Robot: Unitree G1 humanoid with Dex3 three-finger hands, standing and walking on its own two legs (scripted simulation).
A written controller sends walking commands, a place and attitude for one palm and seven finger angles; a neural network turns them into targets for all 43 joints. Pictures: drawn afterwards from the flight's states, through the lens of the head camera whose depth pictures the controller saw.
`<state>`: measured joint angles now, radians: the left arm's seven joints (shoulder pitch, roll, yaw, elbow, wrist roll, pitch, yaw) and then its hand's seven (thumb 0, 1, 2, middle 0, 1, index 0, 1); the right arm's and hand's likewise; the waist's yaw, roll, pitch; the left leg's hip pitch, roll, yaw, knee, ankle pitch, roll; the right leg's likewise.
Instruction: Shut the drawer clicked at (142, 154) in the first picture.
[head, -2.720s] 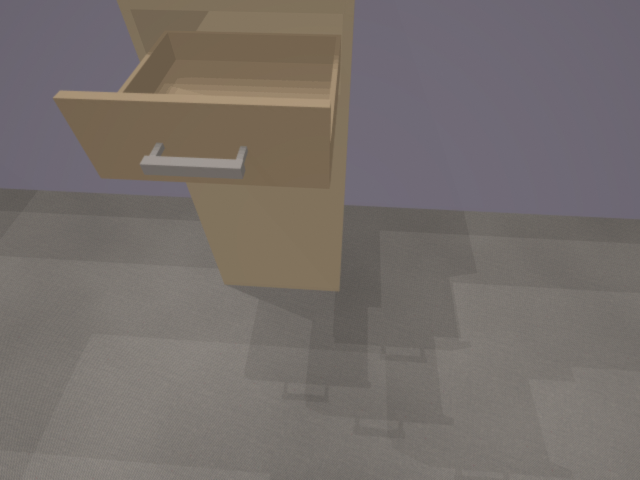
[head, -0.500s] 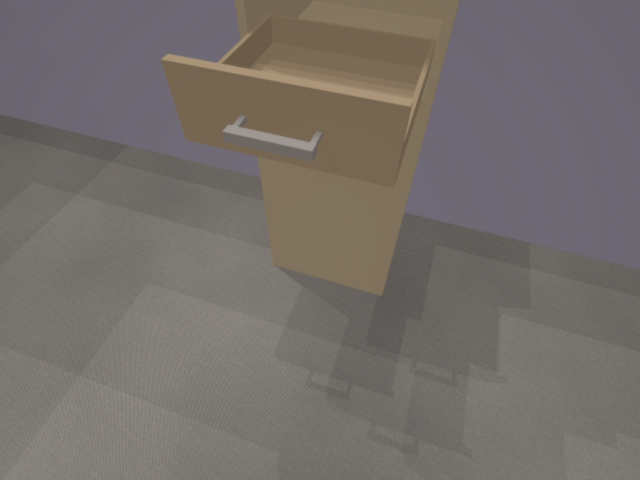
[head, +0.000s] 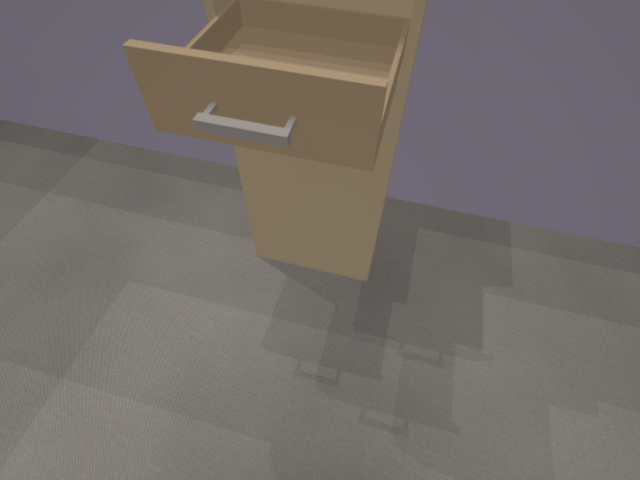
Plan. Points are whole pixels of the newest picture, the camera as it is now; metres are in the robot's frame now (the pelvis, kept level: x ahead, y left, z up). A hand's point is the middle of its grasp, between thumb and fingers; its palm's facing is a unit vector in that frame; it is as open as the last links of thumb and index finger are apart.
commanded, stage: turn to face it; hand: left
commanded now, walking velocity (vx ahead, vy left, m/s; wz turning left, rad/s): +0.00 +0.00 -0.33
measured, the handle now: (247, 122) +0.57 +0.15 +0.11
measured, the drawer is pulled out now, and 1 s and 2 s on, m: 0.30 0.30 0.30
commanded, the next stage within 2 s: take the last steps up to it in 0.46 s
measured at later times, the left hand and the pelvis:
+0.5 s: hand out of the picture +0.07 +0.20 -0.18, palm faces -0.05 -0.98 -0.21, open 7.4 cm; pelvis -0.02 +0.00 +0.00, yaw -7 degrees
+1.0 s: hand out of the picture +0.06 +0.17 -0.18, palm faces -0.13 -0.98 -0.16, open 7.4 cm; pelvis +0.04 -0.01 +0.00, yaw -11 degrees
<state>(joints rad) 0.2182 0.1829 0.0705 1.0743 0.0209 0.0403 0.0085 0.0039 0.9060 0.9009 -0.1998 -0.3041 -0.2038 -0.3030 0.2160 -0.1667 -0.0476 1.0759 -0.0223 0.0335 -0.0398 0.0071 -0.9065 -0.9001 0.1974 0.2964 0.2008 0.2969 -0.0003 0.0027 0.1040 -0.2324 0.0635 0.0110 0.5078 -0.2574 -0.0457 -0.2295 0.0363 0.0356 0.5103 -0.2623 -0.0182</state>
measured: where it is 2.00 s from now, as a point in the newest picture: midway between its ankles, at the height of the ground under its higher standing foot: (341, 478)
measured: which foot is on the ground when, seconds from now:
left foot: down 0.00-0.16, up 0.18-0.38, down 0.40-0.66, up 0.68-0.90, down 0.92-1.00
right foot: down 0.00-0.40, up 0.42-0.64, down 0.66-0.92, up 0.94-1.00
